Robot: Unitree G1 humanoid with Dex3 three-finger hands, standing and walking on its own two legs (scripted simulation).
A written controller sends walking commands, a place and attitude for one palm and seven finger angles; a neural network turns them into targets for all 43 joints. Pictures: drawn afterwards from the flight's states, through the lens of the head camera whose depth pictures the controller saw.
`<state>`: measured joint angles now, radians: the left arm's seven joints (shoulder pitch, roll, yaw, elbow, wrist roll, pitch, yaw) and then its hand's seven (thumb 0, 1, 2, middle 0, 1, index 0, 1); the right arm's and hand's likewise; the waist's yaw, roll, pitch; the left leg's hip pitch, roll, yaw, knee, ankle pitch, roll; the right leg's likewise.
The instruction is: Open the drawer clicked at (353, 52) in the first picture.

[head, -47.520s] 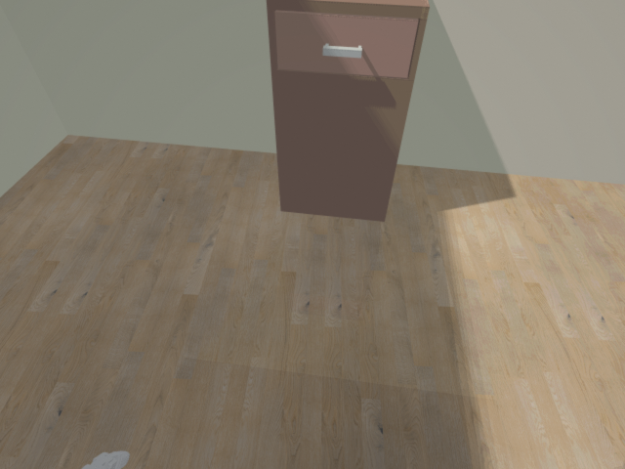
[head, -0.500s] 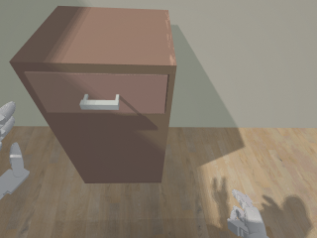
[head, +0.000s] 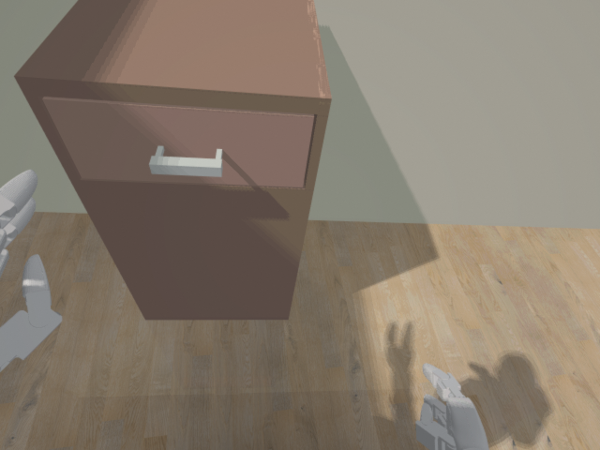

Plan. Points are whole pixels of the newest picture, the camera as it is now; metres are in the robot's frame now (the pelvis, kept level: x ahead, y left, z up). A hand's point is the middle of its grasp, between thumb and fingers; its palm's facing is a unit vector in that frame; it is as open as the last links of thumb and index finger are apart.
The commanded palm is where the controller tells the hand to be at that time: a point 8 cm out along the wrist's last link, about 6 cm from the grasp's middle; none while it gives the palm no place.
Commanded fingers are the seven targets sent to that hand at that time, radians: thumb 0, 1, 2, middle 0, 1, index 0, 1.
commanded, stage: step back with the hand held close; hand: left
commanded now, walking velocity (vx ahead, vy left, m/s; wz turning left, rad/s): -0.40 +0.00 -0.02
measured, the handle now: (188, 159) +0.59 +0.24 +0.00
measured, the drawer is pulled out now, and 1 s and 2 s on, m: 0.00 0.00 0.00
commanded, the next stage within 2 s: stop stepping back and stand still in 0.16 s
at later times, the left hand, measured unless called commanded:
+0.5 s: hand out of the picture +0.06 +0.19 +0.17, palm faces +0.47 -0.78 -0.41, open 7.4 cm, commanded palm -0.01 +0.22 +0.19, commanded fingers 0.00 0.90 0.90 -0.20 -0.30 -0.20 -0.30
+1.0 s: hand out of the picture -0.01 +0.21 +0.16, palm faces +0.46 -0.82 -0.35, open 7.4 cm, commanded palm -0.08 +0.26 +0.19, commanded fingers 0.00 0.90 0.90 -0.20 -0.30 -0.20 -0.30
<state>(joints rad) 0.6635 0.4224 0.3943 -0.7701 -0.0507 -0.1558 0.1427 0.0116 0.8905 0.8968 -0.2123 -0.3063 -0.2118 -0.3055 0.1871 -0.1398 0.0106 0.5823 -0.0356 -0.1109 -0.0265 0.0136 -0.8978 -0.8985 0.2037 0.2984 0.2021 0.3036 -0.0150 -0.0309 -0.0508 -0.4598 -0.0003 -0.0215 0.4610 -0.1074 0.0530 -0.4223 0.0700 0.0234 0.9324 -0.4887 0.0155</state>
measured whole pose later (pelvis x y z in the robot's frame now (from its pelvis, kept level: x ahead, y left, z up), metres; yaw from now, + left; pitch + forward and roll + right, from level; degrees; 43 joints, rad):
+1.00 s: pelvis -0.18 -0.03 -0.01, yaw +5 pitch +0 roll -1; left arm 0.57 0.32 0.32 -0.59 -0.03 -0.17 0.16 0.01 0.89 0.90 -0.21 -0.31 -0.21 -0.31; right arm 0.29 -0.21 0.01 0.61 -0.02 -0.09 -0.06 0.01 -0.90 -0.90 0.20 0.30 0.20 0.30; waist -0.02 -0.02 -0.03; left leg -0.31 0.06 0.03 0.56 -0.29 0.02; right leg -0.26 0.01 -0.13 0.58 -0.33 -0.05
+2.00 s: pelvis -0.20 -0.03 -0.01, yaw +5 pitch -1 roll +0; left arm 0.28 0.23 -0.01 0.80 0.03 0.07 -0.02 0.01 0.91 0.90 -0.21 -0.30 -0.20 -0.30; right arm 0.23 -0.28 0.01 0.89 -0.03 0.01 0.02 0.01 -0.90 -0.90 0.20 0.30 0.20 0.30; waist -0.02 -0.04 0.07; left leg -0.28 -0.02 0.00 0.53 -0.23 0.01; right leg -0.30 0.00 -0.08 0.54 -0.22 -0.05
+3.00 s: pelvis -0.16 -0.03 +0.00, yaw +5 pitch -1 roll +0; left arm 0.27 0.15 0.02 1.12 0.01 0.00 0.03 0.00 0.91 0.90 -0.20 -0.30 -0.20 -0.30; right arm 0.30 -0.16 0.00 1.11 -0.02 -0.01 -0.04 0.00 -0.90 -0.90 0.20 0.30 0.20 0.30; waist 0.00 0.01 0.05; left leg -0.14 -0.02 -0.01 0.40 -0.23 0.01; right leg -0.16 0.01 -0.07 0.41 -0.22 -0.04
